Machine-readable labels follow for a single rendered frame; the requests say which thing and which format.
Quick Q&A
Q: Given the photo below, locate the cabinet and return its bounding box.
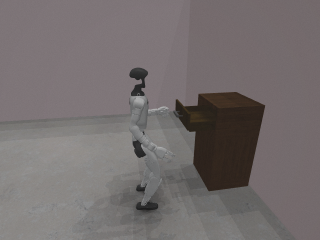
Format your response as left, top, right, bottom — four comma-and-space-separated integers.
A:
193, 92, 265, 191

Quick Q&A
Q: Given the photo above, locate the robot shin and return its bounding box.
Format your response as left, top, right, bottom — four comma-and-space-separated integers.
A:
141, 176, 162, 206
141, 165, 152, 187

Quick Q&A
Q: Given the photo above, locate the robot right shin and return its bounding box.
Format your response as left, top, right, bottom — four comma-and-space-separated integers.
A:
141, 176, 162, 206

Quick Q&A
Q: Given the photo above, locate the robot right hand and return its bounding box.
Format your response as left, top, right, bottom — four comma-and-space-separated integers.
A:
154, 146, 176, 163

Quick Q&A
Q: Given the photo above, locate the right robot upper arm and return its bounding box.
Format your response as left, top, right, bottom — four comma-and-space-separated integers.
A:
129, 97, 145, 133

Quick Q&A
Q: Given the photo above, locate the drawer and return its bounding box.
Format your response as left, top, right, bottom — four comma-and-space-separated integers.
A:
175, 99, 217, 132

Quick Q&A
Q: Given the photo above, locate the robot left forearm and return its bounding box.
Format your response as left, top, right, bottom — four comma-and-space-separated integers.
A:
147, 108, 158, 116

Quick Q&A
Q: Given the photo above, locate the handle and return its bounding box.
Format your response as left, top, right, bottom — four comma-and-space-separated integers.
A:
173, 110, 183, 118

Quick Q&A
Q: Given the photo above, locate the robot left hand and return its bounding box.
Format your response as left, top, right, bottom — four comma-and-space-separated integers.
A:
157, 106, 170, 117

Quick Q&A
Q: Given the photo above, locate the robot left shin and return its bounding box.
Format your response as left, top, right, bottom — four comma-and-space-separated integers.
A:
141, 165, 152, 187

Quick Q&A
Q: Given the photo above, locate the robot right forearm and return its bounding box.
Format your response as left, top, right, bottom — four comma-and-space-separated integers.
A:
131, 126, 158, 152

